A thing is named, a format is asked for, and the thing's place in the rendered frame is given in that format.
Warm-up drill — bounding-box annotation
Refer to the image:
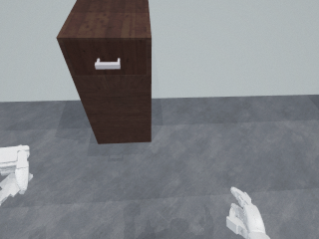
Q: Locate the handle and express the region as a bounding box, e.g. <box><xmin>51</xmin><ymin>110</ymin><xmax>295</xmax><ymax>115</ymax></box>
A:
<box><xmin>95</xmin><ymin>58</ymin><xmax>121</xmax><ymax>70</ymax></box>

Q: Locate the robot right hand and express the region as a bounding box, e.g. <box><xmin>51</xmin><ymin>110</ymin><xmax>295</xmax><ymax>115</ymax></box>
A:
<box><xmin>226</xmin><ymin>186</ymin><xmax>266</xmax><ymax>239</ymax></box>

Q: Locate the robot left hand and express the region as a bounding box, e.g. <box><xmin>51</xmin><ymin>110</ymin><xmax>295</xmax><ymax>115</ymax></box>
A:
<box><xmin>0</xmin><ymin>144</ymin><xmax>33</xmax><ymax>206</ymax></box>

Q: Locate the cabinet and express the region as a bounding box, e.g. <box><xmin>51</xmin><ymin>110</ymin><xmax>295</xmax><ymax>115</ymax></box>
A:
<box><xmin>56</xmin><ymin>0</ymin><xmax>152</xmax><ymax>144</ymax></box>

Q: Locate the drawer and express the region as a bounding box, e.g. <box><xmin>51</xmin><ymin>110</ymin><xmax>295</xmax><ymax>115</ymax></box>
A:
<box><xmin>64</xmin><ymin>40</ymin><xmax>147</xmax><ymax>76</ymax></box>

